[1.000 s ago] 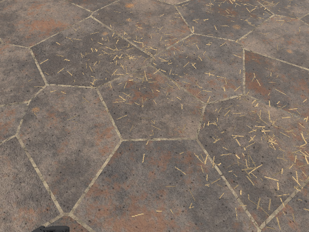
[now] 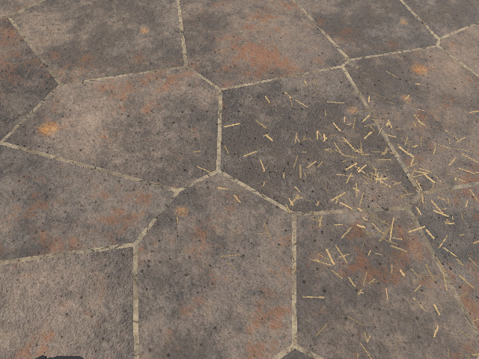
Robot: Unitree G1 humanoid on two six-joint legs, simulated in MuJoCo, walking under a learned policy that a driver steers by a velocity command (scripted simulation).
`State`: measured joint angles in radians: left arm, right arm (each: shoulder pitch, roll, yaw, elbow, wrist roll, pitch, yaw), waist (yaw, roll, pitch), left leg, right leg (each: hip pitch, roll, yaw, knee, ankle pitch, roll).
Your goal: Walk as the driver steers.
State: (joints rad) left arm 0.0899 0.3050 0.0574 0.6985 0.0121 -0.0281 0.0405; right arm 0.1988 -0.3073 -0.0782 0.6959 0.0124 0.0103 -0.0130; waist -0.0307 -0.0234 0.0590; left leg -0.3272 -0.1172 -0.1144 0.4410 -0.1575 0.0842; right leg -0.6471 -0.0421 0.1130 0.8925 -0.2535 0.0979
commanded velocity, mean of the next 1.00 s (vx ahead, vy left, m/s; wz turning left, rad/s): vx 0.02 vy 0.00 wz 0.19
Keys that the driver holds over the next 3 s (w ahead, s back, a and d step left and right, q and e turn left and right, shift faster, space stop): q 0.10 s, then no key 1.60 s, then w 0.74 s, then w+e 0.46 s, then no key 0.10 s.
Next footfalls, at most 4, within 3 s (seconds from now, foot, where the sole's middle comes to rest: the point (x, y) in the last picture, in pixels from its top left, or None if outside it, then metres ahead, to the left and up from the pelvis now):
0.16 right None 0.16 -0.15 -0.78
0.50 left None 0.07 0.10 -0.78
2.42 left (175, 330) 0.50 0.16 -0.78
2.98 right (249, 225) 0.82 -0.06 -0.78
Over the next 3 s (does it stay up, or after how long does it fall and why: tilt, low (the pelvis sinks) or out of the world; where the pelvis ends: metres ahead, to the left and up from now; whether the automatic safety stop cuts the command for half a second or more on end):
stays up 0.66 0.04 -0.03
